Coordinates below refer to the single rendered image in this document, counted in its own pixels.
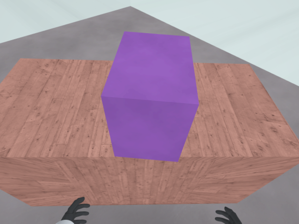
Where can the robot right hand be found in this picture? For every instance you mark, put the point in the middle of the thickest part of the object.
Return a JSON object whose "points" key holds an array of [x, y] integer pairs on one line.
{"points": [[233, 218]]}

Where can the carton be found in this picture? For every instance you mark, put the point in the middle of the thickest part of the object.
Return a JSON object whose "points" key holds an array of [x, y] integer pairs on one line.
{"points": [[150, 97]]}

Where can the pedestal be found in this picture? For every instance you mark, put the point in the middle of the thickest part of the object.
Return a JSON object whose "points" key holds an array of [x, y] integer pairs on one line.
{"points": [[55, 145]]}

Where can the robot left hand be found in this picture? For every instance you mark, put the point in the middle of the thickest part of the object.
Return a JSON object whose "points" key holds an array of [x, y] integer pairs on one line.
{"points": [[71, 212]]}

